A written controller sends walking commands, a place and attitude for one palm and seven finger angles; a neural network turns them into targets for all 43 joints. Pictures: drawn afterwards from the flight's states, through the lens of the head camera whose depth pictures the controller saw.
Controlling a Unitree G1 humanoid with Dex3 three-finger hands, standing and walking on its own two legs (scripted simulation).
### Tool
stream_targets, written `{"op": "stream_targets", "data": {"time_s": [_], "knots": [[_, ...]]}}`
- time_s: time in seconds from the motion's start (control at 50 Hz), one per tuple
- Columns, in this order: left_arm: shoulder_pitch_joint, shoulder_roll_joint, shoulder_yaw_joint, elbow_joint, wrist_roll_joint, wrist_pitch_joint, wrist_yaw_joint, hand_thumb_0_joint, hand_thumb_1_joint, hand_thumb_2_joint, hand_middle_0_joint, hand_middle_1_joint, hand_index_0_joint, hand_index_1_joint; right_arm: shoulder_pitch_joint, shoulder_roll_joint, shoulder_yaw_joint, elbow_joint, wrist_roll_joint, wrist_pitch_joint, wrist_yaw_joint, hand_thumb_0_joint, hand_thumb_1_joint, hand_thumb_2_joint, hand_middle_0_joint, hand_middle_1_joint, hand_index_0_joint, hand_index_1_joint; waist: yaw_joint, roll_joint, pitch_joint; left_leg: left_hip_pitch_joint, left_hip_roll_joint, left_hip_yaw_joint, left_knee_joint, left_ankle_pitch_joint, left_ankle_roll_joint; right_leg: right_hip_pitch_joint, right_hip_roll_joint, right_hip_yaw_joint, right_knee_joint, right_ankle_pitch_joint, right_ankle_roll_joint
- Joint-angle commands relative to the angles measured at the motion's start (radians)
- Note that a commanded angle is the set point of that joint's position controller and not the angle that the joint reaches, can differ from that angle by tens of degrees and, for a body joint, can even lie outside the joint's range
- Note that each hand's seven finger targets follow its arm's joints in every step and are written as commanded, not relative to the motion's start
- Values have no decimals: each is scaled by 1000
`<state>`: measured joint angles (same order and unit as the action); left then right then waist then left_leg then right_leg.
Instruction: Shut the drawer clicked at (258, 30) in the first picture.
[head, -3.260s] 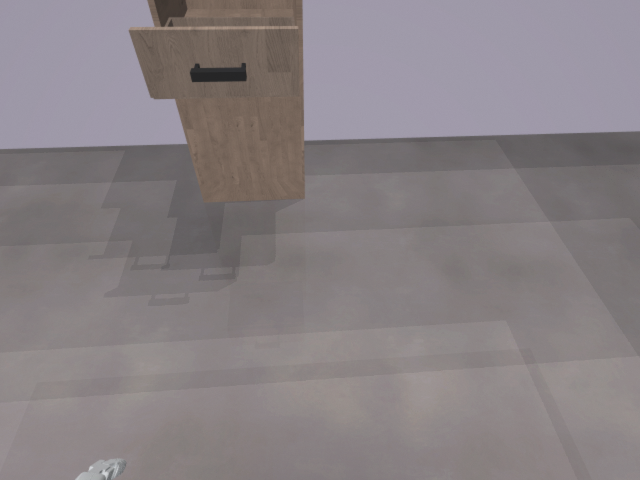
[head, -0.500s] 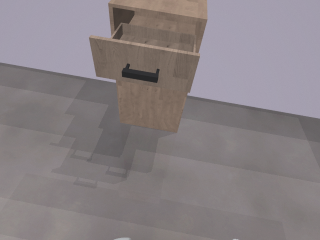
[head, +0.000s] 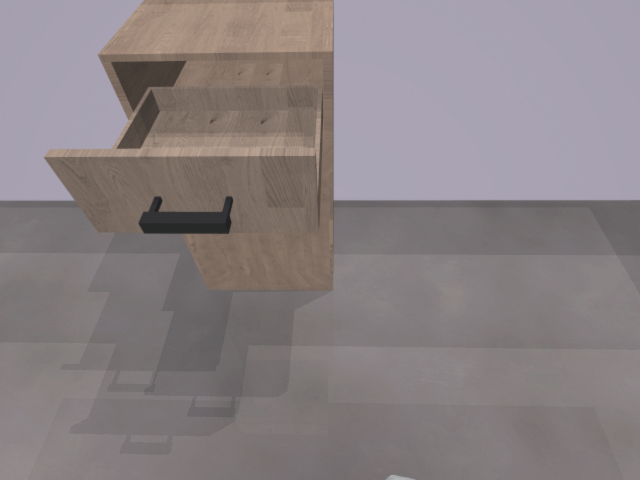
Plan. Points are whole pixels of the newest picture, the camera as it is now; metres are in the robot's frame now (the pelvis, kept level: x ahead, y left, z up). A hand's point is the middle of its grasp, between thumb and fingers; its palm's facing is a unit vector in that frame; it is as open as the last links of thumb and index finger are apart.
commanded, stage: take the last steps up to it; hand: left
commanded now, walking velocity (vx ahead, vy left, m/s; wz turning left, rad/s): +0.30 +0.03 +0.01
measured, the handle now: (189, 212) +0.51 +0.23 +0.01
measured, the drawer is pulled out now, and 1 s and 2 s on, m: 0.30 0.30 0.30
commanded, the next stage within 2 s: come to a stop and stand still in 0.40 s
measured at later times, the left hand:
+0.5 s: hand out of the picture +0.11 +0.20 -0.17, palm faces +0.07 -0.99 -0.14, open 7.4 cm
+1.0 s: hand (201, 416) +0.24 +0.20 -0.15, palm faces +0.06 -0.97 -0.24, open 7.3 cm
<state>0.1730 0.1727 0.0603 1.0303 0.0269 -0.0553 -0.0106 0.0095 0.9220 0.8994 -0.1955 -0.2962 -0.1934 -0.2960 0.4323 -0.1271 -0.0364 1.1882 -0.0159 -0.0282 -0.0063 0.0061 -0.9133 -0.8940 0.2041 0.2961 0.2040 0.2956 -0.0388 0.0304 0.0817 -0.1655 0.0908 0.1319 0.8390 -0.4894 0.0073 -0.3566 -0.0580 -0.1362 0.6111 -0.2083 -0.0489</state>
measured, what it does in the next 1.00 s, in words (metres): walks ahead: left foot, then right foot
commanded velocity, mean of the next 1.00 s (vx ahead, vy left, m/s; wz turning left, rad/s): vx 0.03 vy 0.03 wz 0.00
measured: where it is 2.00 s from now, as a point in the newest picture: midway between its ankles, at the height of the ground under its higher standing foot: outside the picture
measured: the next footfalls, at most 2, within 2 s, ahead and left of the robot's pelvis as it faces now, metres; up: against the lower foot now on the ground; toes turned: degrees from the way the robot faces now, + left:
left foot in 0.38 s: +0.23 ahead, +0.13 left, +0.00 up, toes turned +9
right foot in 0.74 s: +0.27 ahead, -0.11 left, +0.00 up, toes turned -6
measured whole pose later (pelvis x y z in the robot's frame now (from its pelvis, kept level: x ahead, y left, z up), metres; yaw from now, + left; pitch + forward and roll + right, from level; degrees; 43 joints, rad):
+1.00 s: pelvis +0.16 +0.01 +0.01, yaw +1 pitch -1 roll +1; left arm 0.15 0.15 0.05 1.01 0.03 0.02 0.04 0.01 0.92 0.90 -0.20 -0.30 -0.20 -0.30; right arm 0.23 -0.16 -0.06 1.07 0.00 0.05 -0.03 0.01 -0.92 -0.89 0.20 0.30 0.20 0.30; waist 0.00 0.01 0.09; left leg -0.30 0.01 0.04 0.83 -0.50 -0.04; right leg -0.31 -0.07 -0.10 0.52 -0.18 -0.02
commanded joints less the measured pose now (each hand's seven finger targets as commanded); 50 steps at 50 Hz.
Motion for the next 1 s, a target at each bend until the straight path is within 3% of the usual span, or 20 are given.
{"op": "stream_targets", "data": {"time_s": [0.0,0.04,0.08,0.24,0.28,0.32,0.34,0.36,0.38,0.42,0.46,0.5,0.54,0.58,0.68,0.74,0.78,0.82,0.88,0.98], "knots": [[196,149,27,19,-15,-4,28,0,900,900,-200,-300,-200,-300,-119,-90,-28,-130,-4,-24,4,0,-900,-900,200,300,200,300,92,-124,-51,-456,57,-122,419,102,17,243,-322,439,-416,-169,-158],[129,96,13,2,-6,-11,34,0,900,900,-200,-300,-200,-300,-67,-55,-24,-112,-12,-8,7,0,-900,-900,200,300,200,300,33,-111,-26,-378,71,-104,319,157,-7,136,-269,273,-428,-23,-123],[133,81,10,8,-2,-17,33,0,900,900,-200,-300,-200,-300,-46,-37,-23,-107,-13,6,8,0,-900,-900,200,300,200,300,14,-116,-17,-329,61,-74,212,175,-27,93,-235,188,-426,73,-112],[202,125,10,47,-3,-18,23,0,900,900,-200,-300,-200,-300,-223,-55,-20,-186,-4,-8,26,0,-900,-900,200,300,200,300,61,-144,11,-275,15,-29,-131,232,-30,174,-233,174,-400,139,-110],[196,133,15,48,-3,-11,25,0,900,900,-200,-300,-200,-300,-219,-66,-19,-190,-3,-13,24,0,-900,-900,200,300,200,300,51,-154,8,-201,3,-20,-208,243,-23,177,-226,162,-363,125,-95],[186,123,17,51,-6,1,26,0,900,900,-200,-300,-200,-300,-152,-85,-20,-165,-5,-22,18,0,-900,-900,200,300,200,300,17,-87,-5,-28,-23,6,-339,309,-18,120,-177,119,-265,87,-56],[197,95,10,49,-9,7,25,0,900,900,-200,-300,-200,-300,-73,-129,-27,-142,-9,-29,10,0,-900,-900,200,300,200,300,-13,22,-45,114,11,-46,-401,344,-2,61,-124,77,-106,76,-27],[217,48,2,31,-16,10,20,0,900,900,-200,-300,-200,-300,13,-221,-46,-132,-20,-33,-1,0,-900,-900,200,300,200,300,-35,214,-103,243,209,-285,-467,434,81,-84,-14,-12,126,-141,25],[193,31,-5,1,-12,5,21,0,900,900,-200,-300,-200,-300,65,-270,-51,-127,-15,-20,-6,0,-900,-900,200,300,200,300,-44,280,-113,244,347,-440,-556,475,179,-179,40,-16,360,-415,41],[131,48,-3,-4,-4,13,23,0,900,900,-200,-300,-200,-300,-12,-214,-36,-146,-11,-22,-21,0,-900,-900,200,300,200,300,-31,188,-68,135,331,-428,-587,379,205,-244,-19,81,555,-356,30],[129,37,0,11,-2,20,13,0,900,900,-200,-300,-200,-300,-100,-147,-17,-163,-8,-30,-22,0,-900,-900,200,300,200,300,13,70,-13,5,261,-297,-625,378,169,-198,-60,107,532,-231,43],[190,1,-7,37,-3,39,19,0,900,900,-200,-300,-200,-300,-141,-113,-11,-169,-6,-36,-27,0,-900,-900,200,300,200,300,51,71,-42,-37,209,-174,-619,550,145,-114,-58,98,442,-159,62],[207,-15,-17,46,-11,53,29,0,900,900,-200,-300,-200,-300,-165,-115,1,-166,-4,-36,-35,0,-900,-900,200,300,200,300,67,29,-76,-51,193,-124,-577,793,145,-9,-50,104,289,-138,74],[207,-15,-26,50,-12,62,39,0,900,900,-200,-300,-200,-300,-177,-132,0,-155,-2,-24,-37,0,-900,-900,200,300,200,300,64,68,-97,-26,185,-105,-547,813,144,48,-31,83,160,-117,81],[193,51,-16,38,-6,69,50,0,900,900,-200,-300,-200,-300,-179,-132,-19,-127,6,8,-38,0,-900,-900,200,300,200,300,73,81,-44,-74,142,-112,-465,642,88,155,-23,78,-107,68,71],[151,140,-2,16,-1,58,54,0,900,900,-200,-300,-200,-300,-134,-79,-23,-129,13,28,-26,0,-900,-900,200,300,200,300,41,-85,-53,-115,6,-46,-342,335,-8,166,-187,244,-159,470,-14],[126,175,9,2,-8,54,55,0,900,900,-200,-300,-200,-300,-117,-73,-29,-129,11,56,-24,0,-900,-900,200,300,200,300,47,-283,-107,-102,-53,-28,-158,49,-35,135,-288,325,-263,510,-113],[90,159,12,-14,-4,60,61,0,900,900,-200,-300,-200,-300,-119,-73,-36,-136,12,65,-28,0,-900,-900,200,300,200,300,47,-217,-109,-153,-55,-83,9,-35,-32,151,-305,325,-268,547,-172],[67,168,27,-36,3,64,65,0,900,900,-200,-300,-200,-300,-134,-74,-37,-149,11,69,-26,0,-900,-900,200,300,200,300,58,-179,-117,-215,-65,-120,101,-44,-41,198,-287,276,-239,574,-171],[53,184,38,-49,7,70,62,0,900,900,-200,-300,-200,-300,-117,-67,-31,-169,10,58,-20,0,-900,-900,200,300,200,300,60,-202,-143,-141,-68,-93,-142,28,-46,197,-259,280,-249,344,-137]]}}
